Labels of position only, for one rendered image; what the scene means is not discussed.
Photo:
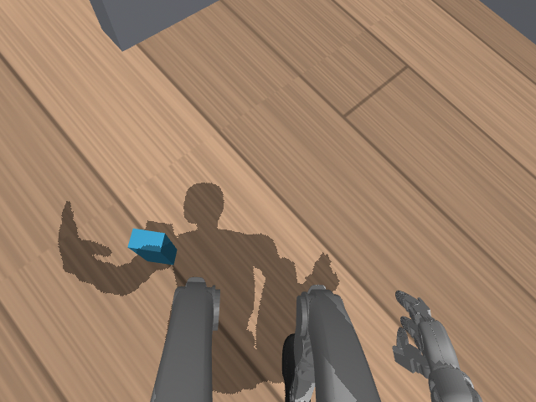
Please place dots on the right robot foot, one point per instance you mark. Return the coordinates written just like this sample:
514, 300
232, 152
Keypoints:
288, 365

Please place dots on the right robot hand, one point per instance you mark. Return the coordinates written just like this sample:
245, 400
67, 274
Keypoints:
430, 337

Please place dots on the carton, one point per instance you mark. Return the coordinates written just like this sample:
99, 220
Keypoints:
152, 246

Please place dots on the right robot arm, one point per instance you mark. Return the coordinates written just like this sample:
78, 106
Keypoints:
451, 385

